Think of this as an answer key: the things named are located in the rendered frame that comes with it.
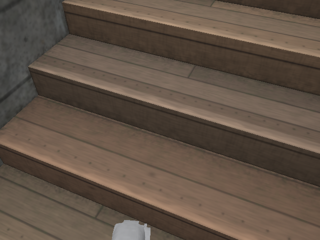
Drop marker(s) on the robot left thigh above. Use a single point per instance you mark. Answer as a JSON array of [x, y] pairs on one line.
[[131, 230]]

